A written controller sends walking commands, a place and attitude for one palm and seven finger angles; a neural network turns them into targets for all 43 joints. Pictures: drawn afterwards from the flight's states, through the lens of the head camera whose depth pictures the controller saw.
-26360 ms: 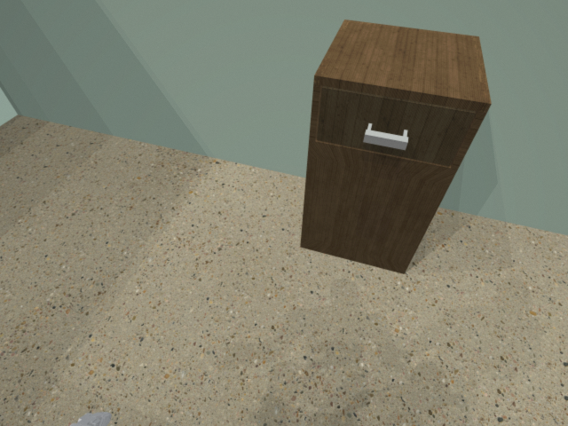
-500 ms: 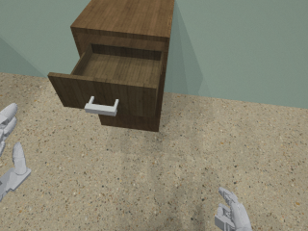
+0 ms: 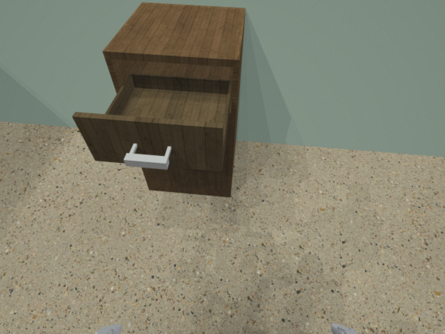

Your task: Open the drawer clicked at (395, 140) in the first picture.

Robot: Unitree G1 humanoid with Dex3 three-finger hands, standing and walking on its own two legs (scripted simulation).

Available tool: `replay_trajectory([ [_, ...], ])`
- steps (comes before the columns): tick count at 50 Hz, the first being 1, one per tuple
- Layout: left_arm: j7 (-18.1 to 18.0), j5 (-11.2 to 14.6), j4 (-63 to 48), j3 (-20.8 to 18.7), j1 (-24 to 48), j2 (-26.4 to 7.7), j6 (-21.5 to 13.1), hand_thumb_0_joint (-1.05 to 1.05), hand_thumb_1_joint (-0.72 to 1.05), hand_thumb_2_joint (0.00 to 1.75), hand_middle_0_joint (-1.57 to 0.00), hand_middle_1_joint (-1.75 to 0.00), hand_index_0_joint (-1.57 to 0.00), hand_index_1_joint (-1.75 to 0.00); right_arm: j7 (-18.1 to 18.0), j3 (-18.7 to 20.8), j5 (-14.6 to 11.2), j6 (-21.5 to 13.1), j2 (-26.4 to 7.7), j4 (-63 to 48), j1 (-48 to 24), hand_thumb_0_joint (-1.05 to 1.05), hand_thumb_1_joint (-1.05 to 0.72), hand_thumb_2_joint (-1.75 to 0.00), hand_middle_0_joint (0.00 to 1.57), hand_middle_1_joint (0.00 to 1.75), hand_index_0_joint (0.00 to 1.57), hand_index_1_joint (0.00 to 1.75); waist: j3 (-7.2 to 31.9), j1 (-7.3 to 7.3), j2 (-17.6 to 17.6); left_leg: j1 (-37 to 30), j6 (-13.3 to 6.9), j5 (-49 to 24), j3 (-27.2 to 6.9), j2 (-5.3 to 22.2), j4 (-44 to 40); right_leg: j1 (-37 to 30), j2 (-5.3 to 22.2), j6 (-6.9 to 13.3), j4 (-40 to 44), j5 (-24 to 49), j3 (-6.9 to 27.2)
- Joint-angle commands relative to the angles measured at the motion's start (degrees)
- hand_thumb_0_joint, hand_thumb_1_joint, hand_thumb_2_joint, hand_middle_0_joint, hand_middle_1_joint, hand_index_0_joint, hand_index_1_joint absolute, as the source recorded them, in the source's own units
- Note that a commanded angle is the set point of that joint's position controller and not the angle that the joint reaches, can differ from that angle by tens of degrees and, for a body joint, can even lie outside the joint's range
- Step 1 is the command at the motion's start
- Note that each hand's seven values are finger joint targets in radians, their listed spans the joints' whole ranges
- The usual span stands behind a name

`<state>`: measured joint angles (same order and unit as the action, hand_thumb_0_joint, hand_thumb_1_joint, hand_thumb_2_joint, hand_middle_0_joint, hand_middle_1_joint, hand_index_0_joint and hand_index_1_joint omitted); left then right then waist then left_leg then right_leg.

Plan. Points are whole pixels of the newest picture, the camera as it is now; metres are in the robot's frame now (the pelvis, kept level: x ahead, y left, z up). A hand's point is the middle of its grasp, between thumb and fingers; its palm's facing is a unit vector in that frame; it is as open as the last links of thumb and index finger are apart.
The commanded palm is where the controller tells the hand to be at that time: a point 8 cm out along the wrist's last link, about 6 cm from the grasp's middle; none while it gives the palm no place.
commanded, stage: let the arm hang, fingers relaxed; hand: left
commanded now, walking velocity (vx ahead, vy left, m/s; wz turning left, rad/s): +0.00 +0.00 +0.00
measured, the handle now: (149, 155) +0.58 +0.23 -0.09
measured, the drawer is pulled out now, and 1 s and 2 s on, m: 0.30 0.30 0.30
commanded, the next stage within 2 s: look to check the result in 0.86 s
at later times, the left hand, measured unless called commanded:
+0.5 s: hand out of the picture -0.05 +0.16 -0.16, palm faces +0.04 -0.98 -0.18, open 7.3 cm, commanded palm none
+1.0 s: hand out of the picture -0.01 +0.14 -0.16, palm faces +0.04 -0.98 -0.18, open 7.4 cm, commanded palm none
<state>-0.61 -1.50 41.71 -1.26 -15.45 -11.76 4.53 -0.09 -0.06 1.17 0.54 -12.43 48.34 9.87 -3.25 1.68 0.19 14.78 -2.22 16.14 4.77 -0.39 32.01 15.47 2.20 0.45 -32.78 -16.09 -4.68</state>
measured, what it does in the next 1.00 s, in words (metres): stands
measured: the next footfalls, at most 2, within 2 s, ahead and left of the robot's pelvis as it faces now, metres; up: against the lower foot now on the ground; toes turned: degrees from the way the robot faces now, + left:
none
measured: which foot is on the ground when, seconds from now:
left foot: down 0.00-1.00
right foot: down 0.00-1.00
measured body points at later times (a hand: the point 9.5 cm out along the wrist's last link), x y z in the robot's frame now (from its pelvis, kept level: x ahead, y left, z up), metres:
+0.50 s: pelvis +0.00 -0.01 +0.01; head +0.02 -0.01 +0.46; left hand -0.05 +0.21 -0.15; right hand -0.05 -0.19 -0.15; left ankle +0.01 +0.09 -0.73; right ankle +0.02 -0.11 -0.73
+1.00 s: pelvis +0.01 -0.02 +0.01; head +0.03 -0.02 +0.46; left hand -0.01 +0.19 -0.15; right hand -0.03 -0.21 -0.15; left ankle +0.01 +0.09 -0.73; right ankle +0.02 -0.11 -0.73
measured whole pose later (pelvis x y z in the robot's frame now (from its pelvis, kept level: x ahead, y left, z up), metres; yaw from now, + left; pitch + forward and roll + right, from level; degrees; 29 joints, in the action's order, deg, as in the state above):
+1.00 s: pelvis +0.01 -0.02 +0.01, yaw -1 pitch -2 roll +0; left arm -2.3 -0.5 65.2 -1.0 -17.7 -6.3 0.2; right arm -2.7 0.6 0.7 0.1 -5.1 65.2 19.0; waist -3.9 0.3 -0.5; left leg 9.0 -0.6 12.8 4.7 1.2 23.8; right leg 9.6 -0.1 1.9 -23.8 -12.3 -4.8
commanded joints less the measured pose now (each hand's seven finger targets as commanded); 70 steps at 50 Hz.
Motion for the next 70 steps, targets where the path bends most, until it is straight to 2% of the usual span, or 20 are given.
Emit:
replay_trajectory([
  [1,-0.6,0.5,5.1,-0.9,-2.0,-7.6,-3.9,0.00,0.90,0.90,-0.20,-0.30,-0.20,-0.30,-0.9,0.7,-0.4,-0.8,-5.1,1.7,1.9,0.00,-0.90,-0.90,0.20,0.30,0.20,0.30,1.2,-2.14,-5.8,0.0,-0.2,-5.9,-8.2,5.6,-11.1,-4.6,3.2,2.0,11.2,4.0,7.2],
  [2,-0.6,0.5,7.3,-0.9,-2.6,-8.0,-4.1,0.00,0.90,0.90,-0.20,-0.30,-0.20,-0.30,-1.1,0.7,-0.6,-0.7,-5.1,2.9,2.7,0.00,-0.90,-0.90,0.20,0.30,0.20,0.30,0.9,-2.22,-5.3,-0.8,-0.1,-5.7,-8.3,5.8,-11.3,-5.0,3.1,2.0,12.2,4.0,7.1],
  [3,-0.8,0.5,9.4,-1.4,-3.6,-5.6,-4.2,0.00,0.90,0.90,-0.20,-0.30,-0.20,-0.30,-1.4,0.8,-0.3,-0.7,-3.8,4.3,4.0,0.00,-0.90,-0.90,0.20,0.30,0.20,0.30,2.2,-2.25,-7.9,-1.1,-0.2,-5.0,-7.9,5.9,-11.7,-6.3,3.3,2.3,12.9,4.5,6.8],
  [5,-0.8,0.8,12.9,-1.0,-4.2,-5.5,-4.3,0.00,0.90,0.90,-0.20,-0.30,-0.20,-0.30,-1.6,0.7,-0.5,-0.6,-2.8,6.6,6.0,0.00,-0.90,-0.90,0.20,0.30,0.20,0.30,2.6,-2.15,-9.0,-1.4,-0.1,-3.7,-7.7,5.7,-12.1,-7.3,3.3,2.6,13.7,4.7,6.6],
  [6,-0.8,0.9,14.3,-0.8,-4.5,-5.3,-4.4,0.00,0.90,0.90,-0.20,-0.30,-0.20,-0.30,-1.7,0.8,-0.5,-0.5,-2.2,7.7,6.9,0.00,-0.90,-0.90,0.20,0.30,0.20,0.30,2.2,-2.13,-8.2,-1.9,-0.1,-3.4,-7.6,5.6,-12.2,-6.9,3.3,2.8,14.0,4.7,6.6],
  [7,-0.8,0.8,15.4,-0.7,-5.0,-4.9,-4.6,0.00,0.90,0.90,-0.20,-0.30,-0.20,-0.30,-1.9,1.0,-0.7,-0.5,-2.2,8.3,8.1,0.00,-0.90,-0.90,0.20,0.30,0.20,0.30,1.6,-1.93,-5.3,-3.2,-0.2,-4.5,-7.7,6.2,-12.1,-5.9,3.0,2.7,14.5,5.0,6.3],
  [9,-0.9,0.9,17.6,-0.3,-5.3,-4.0,-4.5,0.00,0.90,0.90,-0.20,-0.30,-0.20,-0.30,-2.0,1.0,-0.8,-0.3,-1.2,10.5,10.4,0.00,-0.90,-0.90,0.20,0.30,0.20,0.30,1.1,-1.74,-3.7,-3.0,-0.3,-3.7,-7.6,6.2,-12.6,-6.0,3.2,2.6,15.0,4.0,5.9],
  [12,-1.2,1.0,20.1,0.1,-6.9,-2.9,-4.5,0.00,0.90,0.90,-0.20,-0.30,-0.20,-0.30,-2.1,0.9,-0.8,0.0,-0.4,12.5,12.1,0.00,-0.90,-0.90,0.20,0.30,0.20,0.30,-1.8,-1.74,-1.7,-3.0,-0.4,-1.5,-7.4,6.1,-13.1,-3.6,3.0,2.7,15.8,1.1,5.8],
  [18,-1.6,1.1,22.7,0.3,-8.4,-1.1,-4.5,0.00,0.90,0.90,-0.20,-0.30,-0.20,-0.30,-2.3,0.9,-0.7,-0.1,1.6,15.1,15.0,0.00,-0.90,-0.90,0.20,0.30,0.20,0.30,-2.8,-1.57,0.1,-2.3,-0.6,-0.3,-7.1,6.0,-13.6,-2.9,2.8,2.6,15.5,-0.2,5.9],
  [28,-2.0,0.8,22.9,0.2,-8.7,0.3,-4.7,0.00,0.90,0.90,-0.20,-0.30,-0.20,-0.30,-2.3,1.0,-0.7,-0.4,3.6,16.4,15.8,0.00,-0.90,-0.90,0.20,0.30,0.20,0.30,-4.5,-1.54,-0.2,-1.5,-0.6,-0.1,-6.7,6.1,-14.1,-1.6,2.6,2.3,14.6,0.9,6.0],
  [32,-2.1,0.7,22.7,0.0,-8.8,0.8,-4.9,0.00,0.90,0.90,-0.20,-0.30,-0.20,-0.30,-2.4,1.2,-0.7,-0.6,3.7,16.3,15.0,0.00,-0.90,-0.90,0.20,0.30,0.20,0.30,-5.1,-1.74,-1.0,-2.5,-0.2,-1.2,-6.1,5.9,-13.7,-0.1,2.5,2.5,14.5,1.3,6.3],
  [35,-2.0,0.8,22.6,-0.2,-7.9,0.8,-5.0,0.00,0.90,0.90,-0.20,-0.30,-0.20,-0.30,-2.5,1.1,-0.6,-0.8,4.3,16.4,15.3,0.00,-0.90,-0.90,0.20,0.30,0.20,0.30,-4.5,-1.62,-2.3,-1.9,-0.2,-2.8,-6.1,6.0,-13.9,-2.0,2.7,2.5,14.3,3.7,6.3],
  [37,-2.0,0.8,22.6,-0.2,-8.2,0.9,-5.1,0.00,0.90,0.90,-0.20,-0.30,-0.20,-0.30,-2.5,1.1,-0.8,-0.9,3.9,16.1,14.9,0.00,-0.90,-0.90,0.20,0.30,0.20,0.30,-3.8,-1.71,-1.2,-3.0,-0.2,-4.3,-6.1,6.2,-13.4,-2.0,2.6,2.5,14.3,4.4,6.3],
  [45,-2.0,0.9,22.8,-0.3,-7.4,0.8,-5.2,0.00,0.90,0.90,-0.20,-0.30,-0.20,-0.30,-2.6,1.0,-0.7,-0.9,3.7,16.5,14.9,0.00,-0.90,-0.90,0.20,0.30,0.20,0.30,-2.7,-1.49,-1.2,-4.2,0.0,-6.7,-5.7,6.1,-13.1,-3.7,3.2,2.6,14.7,6.0,6.2],
  [48,-2.0,0.9,22.9,-0.3,-7.0,0.7,-5.1,0.00,0.90,0.90,-0.20,-0.30,-0.20,-0.30,-2.6,1.0,-0.7,-0.8,3.6,16.6,15.1,0.00,-0.90,-0.90,0.20,0.30,0.20,0.30,-3.5,-1.34,-1.2,-4.0,0.0,-6.3,-5.8,6.3,-13.2,-3.5,3.1,2.5,14.9,5.2,5.9],
  [51,-2.0,1.0,23.2,-0.3,-7.2,0.7,-5.2,0.00,0.90,0.90,-0.20,-0.30,-0.20,-0.30,-2.7,0.9,-0.7,-0.9,3.4,16.7,14.7,0.00,-0.90,-0.90,0.20,0.30,0.20,0.30,-2.6,-1.44,-1.5,-4.9,0.1,-7.5,-5.6,6.2,-13.1,-4.1,3.2,2.6,14.9,6.4,6.2],
  [53,-2.0,0.9,23.3,-0.3,-7.2,0.7,-5.2,0.00,0.90,0.90,-0.20,-0.30,-0.20,-0.30,-2.7,1.0,-0.7,-0.9,3.4,16.8,14.9,0.00,-0.90,-0.90,0.20,0.30,0.20,0.30,-2.8,-1.39,-0.2,-4.9,0.0,-7.9,-5.7,6.4,-12.9,-4.2,3.1,2.4,14.9,6.8,5.8],
  [60,-2.0,1.0,23.6,-0.2,-7.4,0.7,-5.3,0.00,0.90,0.90,-0.20,-0.30,-0.20,-0.30,-2.7,0.9,-0.7,-0.7,3.5,17.1,14.6,0.00,-0.90,-0.90,0.20,0.30,0.20,0.30,-3.6,-1.41,-0.9,-4.7,0.4,-7.0,-5.3,6.1,-12.9,-4.2,3.2,2.6,15.6,5.9,6.1],
  [68,-2.1,1.0,23.5,-0.4,-7.1,0.7,-5.4,0.00,0.90,0.90,-0.20,-0.30,-0.20,-0.30,-2.8,1.0,-0.7,-0.9,3.6,17.2,14.5,0.00,-0.90,-0.90,0.20,0.30,0.20,0.30,-2.4,-1.36,-1.4,-5.7,0.4,-9.5,-5.1,6.4,-12.5,-5.3,3.4,2.6,15.3,9.0,5.9],
  [70,-2.1,1.0,23.4,-0.4,-7.0,0.7,-5.4,0.00,0.90,0.90,-0.20,-0.30,-0.20,-0.30,-2.8,1.0,-0.8,-0.9,3.6,17.3,14.3,0.00,-0.90,-0.90,0.20,0.30,0.20,0.30,-2.8,-1.46,-0.6,-5.4,0.5,-9.5,-5.2,6.2,-12.5,-5.6,3.3,2.6,15.2,9.5,5.9],
])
